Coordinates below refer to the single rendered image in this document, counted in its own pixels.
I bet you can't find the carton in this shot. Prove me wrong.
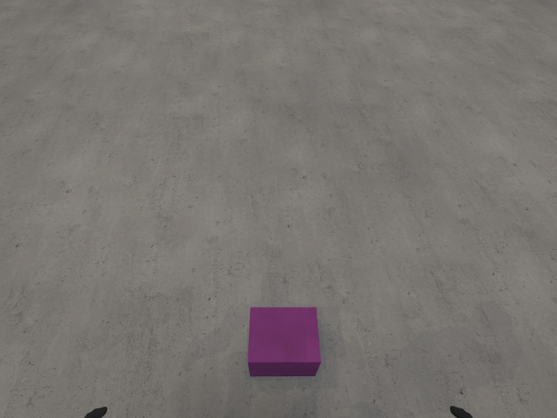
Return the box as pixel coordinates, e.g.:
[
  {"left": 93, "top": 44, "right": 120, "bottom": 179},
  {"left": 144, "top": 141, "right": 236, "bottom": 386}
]
[{"left": 248, "top": 307, "right": 321, "bottom": 376}]

